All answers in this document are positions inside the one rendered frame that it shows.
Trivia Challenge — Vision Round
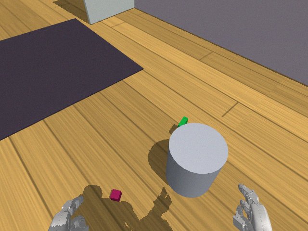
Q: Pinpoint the right robot hand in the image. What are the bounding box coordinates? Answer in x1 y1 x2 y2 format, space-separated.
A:
232 184 272 231

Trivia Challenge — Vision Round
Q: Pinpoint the left robot hand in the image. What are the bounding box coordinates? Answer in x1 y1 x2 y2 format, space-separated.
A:
48 196 89 231

